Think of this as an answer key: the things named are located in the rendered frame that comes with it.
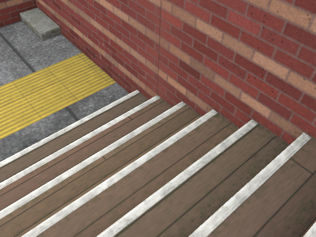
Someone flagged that stairs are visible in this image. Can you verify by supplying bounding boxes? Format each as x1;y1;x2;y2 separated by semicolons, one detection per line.
0;90;316;237

